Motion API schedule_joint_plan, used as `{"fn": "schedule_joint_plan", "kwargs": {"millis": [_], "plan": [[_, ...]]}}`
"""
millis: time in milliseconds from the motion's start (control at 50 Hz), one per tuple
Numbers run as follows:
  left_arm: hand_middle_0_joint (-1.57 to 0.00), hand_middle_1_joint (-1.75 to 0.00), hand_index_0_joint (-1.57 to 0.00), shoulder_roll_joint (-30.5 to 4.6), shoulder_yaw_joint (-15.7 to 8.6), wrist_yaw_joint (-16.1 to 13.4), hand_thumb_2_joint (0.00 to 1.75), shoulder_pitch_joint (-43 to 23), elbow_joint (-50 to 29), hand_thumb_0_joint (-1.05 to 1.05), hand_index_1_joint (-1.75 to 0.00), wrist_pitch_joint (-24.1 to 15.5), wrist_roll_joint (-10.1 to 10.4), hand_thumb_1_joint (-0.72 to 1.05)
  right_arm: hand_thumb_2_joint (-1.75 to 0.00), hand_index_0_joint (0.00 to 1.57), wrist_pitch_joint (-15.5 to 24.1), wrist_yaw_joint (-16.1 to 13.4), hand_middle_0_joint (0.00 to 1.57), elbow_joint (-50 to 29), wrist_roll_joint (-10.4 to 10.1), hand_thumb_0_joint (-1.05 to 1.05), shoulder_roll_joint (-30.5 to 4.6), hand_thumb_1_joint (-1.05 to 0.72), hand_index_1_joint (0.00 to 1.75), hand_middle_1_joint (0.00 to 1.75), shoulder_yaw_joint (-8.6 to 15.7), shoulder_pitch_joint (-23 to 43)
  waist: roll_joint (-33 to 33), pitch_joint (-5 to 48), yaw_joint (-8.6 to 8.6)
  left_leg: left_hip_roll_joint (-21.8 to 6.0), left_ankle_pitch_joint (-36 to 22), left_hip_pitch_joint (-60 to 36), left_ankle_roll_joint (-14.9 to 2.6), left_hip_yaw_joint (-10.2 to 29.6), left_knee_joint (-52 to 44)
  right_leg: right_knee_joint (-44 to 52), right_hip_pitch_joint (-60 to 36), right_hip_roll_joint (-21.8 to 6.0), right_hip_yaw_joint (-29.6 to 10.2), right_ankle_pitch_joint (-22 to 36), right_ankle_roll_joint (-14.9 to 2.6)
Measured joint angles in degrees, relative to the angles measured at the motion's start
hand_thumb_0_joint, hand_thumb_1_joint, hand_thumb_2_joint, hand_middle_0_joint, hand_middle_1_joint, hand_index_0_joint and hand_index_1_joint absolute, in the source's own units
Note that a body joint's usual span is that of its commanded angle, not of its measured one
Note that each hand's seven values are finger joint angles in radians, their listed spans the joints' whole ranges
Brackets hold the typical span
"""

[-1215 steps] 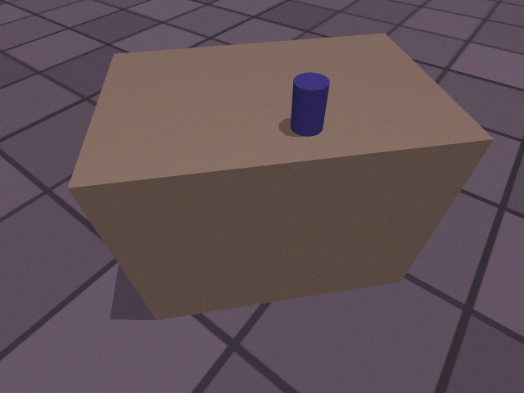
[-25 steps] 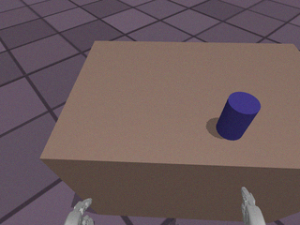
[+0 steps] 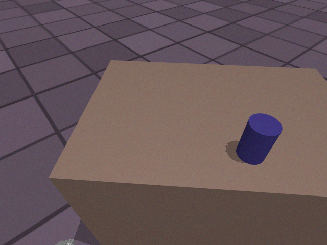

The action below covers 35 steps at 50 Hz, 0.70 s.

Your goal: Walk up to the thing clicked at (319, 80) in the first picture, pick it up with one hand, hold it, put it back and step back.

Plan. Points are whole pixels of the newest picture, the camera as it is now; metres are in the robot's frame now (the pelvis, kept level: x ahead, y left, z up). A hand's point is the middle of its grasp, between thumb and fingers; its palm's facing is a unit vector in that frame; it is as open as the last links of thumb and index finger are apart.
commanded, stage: home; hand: right
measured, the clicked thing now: (257, 139) +0.41 -0.22 +0.04
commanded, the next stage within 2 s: stand in 1.56 s
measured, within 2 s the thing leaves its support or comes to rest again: neither
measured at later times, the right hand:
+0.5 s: hand out of the picture +0.02 -0.26 -0.15, palm faces -0.06 +0.93 -0.35, open 17.3 cm
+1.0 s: hand out of the picture +0.05 -0.26 -0.14, palm faces -0.05 +0.93 -0.37, open 17.3 cm
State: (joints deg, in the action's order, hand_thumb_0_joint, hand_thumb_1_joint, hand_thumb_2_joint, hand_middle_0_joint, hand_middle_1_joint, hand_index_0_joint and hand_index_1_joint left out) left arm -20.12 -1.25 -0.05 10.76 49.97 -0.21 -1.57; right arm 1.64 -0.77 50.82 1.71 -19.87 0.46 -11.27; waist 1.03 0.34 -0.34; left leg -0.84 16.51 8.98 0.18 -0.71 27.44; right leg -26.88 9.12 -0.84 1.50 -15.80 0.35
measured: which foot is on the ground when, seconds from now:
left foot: down 0.00-1.00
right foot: down 0.00-1.00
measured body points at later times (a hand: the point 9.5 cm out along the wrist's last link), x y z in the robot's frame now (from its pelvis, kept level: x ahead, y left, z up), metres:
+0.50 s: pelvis -0.04 -0.01 +0.01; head -0.05 -0.01 +0.46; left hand +0.01 +0.29 -0.13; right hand +0.02 -0.31 -0.12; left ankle -0.02 +0.12 -0.74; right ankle -0.01 -0.12 -0.74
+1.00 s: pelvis -0.02 +0.00 +0.01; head -0.01 +0.00 +0.46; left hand +0.06 +0.29 -0.13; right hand +0.06 -0.31 -0.12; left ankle -0.02 +0.12 -0.74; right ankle -0.01 -0.12 -0.74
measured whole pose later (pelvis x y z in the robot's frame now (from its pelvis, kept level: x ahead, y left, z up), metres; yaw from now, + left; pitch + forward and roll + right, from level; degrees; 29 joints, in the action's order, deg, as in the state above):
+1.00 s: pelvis -0.02 +0.00 +0.01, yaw +0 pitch -2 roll +0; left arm -20.1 0.6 0.5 6.8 64.7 -0.5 -0.4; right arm 0.7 -0.4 63.2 0.7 -20.5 -1.6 -7.9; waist 0.4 -2.2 0.0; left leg -1.2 11.2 6.5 0.6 -0.5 20.1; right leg -18.8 6.3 -0.3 1.7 -10.2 0.1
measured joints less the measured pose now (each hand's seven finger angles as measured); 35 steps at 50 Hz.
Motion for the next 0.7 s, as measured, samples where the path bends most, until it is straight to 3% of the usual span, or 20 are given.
{"fn": "schedule_joint_plan", "kwargs": {"millis": [120,300,700], "plan": [[-0.2,-0.29,-0.21,-1.55,0.38,0.44,0.9,-0.37,5.2,0.01,-0.29,0.46,0.27,0.91,-0.06,0.06,-0.51,0.28,0.06,5.19,-0.2,0.0,-1.92,0.54,0.05,0.05,-0.39,-0.01,0.17,-1.3,0.42,-0.04,-2.34,-1.43,0.08,0.01,-2.73,2.75,-1.45,0.09,0.03,2.34,-0.13],[-0.2,-0.29,-0.21,-0.87,1.67,0.93,0.9,-0.53,11.04,0.01,-0.29,0.54,0.48,0.91,-0.06,0.06,-0.96,0.68,0.06,10.07,-0.44,0.0,-1.27,0.53,0.05,0.06,-1.9,0.23,-0.14,-2.25,0.47,-0.07,-5.36,-2.43,0.28,0.18,-5.9,5.61,-2.36,0.19,0.23,5.14,-0.36],[-0.2,-0.29,-0.21,-0.7,1.49,0.85,0.9,-0.34,14.84,0.01,-0.29,0.13,0.79,0.9,-0.07,0.06,-1.35,1.04,0.06,12.13,-0.59,0.0,-0.85,0.52,0.06,0.06,-1.63,0.68,-0.8,-2.67,0.13,-0.78,-6.14,-0.31,0.66,0.53,-6.0,6.86,-0.81,0.94,0.52,6.47,-0.83]]}}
